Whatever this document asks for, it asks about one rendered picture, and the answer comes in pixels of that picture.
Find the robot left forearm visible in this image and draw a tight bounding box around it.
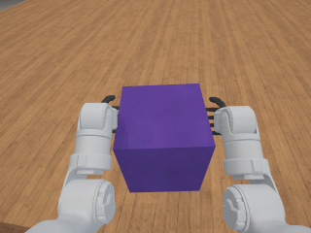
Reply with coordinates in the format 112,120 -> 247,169
57,103 -> 118,214

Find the robot right hand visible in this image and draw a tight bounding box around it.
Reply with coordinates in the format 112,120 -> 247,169
206,97 -> 226,136

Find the robot right forearm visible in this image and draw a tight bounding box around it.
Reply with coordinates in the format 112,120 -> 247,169
214,106 -> 286,219

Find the left robot upper arm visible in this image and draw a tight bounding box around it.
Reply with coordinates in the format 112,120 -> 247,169
24,179 -> 116,233

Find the right robot upper arm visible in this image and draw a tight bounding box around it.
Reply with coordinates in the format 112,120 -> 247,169
223,183 -> 311,233

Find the carton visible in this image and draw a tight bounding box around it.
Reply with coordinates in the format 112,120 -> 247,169
113,83 -> 216,193

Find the robot left hand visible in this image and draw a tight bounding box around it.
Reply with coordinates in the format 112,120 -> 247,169
101,95 -> 120,133

